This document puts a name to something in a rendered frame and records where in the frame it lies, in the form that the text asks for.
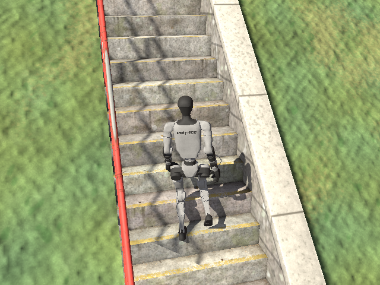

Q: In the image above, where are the stairs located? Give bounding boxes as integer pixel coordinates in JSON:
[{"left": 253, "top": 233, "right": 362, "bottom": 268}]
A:
[{"left": 96, "top": 0, "right": 270, "bottom": 285}]

